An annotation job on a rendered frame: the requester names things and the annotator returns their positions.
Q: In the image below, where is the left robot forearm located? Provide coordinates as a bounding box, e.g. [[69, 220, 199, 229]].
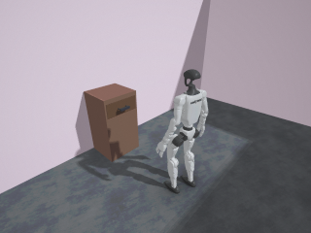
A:
[[162, 118, 177, 145]]

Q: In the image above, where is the robot left hand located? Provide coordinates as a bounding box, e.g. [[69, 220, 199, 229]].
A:
[[155, 142, 167, 157]]

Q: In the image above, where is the robot right upper arm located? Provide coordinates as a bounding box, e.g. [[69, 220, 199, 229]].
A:
[[198, 89, 208, 115]]

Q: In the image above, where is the right robot forearm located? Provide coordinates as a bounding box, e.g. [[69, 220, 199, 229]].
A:
[[198, 112, 208, 126]]

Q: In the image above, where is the robot right hand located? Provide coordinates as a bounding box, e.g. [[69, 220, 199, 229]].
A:
[[196, 124, 205, 137]]

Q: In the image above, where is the drawer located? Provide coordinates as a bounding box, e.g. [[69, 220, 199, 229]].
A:
[[106, 95, 136, 119]]

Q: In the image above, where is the handle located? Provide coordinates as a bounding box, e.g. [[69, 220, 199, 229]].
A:
[[118, 105, 130, 112]]

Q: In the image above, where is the cabinet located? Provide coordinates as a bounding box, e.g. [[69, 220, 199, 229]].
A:
[[84, 83, 139, 162]]

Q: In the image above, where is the robot head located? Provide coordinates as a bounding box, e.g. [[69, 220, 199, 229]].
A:
[[183, 69, 201, 96]]

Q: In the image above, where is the robot left thigh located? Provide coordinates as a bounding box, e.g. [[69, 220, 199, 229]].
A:
[[166, 133, 185, 168]]

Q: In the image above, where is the robot left upper arm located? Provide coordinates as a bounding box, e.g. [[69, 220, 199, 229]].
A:
[[173, 94, 186, 126]]

